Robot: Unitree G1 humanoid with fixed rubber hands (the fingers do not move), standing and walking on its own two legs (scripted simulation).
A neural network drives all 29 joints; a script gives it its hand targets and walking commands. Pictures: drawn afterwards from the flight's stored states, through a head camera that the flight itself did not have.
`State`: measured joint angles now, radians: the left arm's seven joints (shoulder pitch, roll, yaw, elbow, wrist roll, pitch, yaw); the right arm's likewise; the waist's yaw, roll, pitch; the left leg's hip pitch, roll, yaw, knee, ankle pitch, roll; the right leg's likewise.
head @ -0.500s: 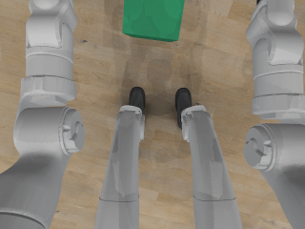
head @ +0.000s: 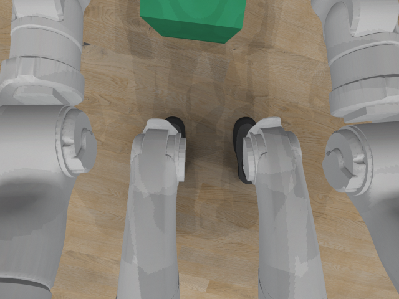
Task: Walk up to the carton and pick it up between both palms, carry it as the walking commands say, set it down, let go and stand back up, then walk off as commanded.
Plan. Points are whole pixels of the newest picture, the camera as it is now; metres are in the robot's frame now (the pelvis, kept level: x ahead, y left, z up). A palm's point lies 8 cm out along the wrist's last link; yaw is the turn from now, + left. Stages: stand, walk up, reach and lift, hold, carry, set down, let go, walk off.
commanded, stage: reach and lift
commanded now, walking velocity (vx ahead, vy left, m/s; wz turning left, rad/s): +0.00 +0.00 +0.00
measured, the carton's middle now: out of the picture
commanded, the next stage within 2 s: none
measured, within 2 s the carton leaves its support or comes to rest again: neither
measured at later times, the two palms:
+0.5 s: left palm out of the picture +0.57 +0.16 -0.29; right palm out of the picture +0.55 -0.15 -0.28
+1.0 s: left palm out of the picture +0.58 +0.16 -0.32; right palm out of the picture +0.56 -0.15 -0.32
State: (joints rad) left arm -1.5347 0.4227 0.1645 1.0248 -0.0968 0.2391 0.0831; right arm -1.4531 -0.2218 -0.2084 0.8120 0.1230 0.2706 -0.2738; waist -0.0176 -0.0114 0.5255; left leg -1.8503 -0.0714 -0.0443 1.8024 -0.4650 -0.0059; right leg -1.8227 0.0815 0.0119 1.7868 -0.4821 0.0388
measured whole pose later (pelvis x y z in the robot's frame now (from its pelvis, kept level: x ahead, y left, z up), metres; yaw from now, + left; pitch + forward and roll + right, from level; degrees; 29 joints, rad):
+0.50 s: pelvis +0.02 +0.01 -0.09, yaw -1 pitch +32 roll -3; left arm -1.53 0.37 0.04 1.12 -0.17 0.13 0.13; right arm -1.45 -0.25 -0.19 0.99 0.15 0.11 -0.20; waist -0.02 -0.01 0.52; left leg -2.13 -0.07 -0.02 2.13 -0.56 0.01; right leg -2.09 0.09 0.01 2.11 -0.58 0.06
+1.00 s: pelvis +0.03 +0.00 -0.12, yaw -2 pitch +32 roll -3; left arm -1.57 0.38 0.04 1.22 -0.17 0.04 0.06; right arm -1.51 -0.25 -0.15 1.15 0.19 0.07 -0.17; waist 0.00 -0.02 0.52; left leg -2.19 -0.04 -0.02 2.24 -0.60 0.01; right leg -2.17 0.09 -0.02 2.21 -0.60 0.04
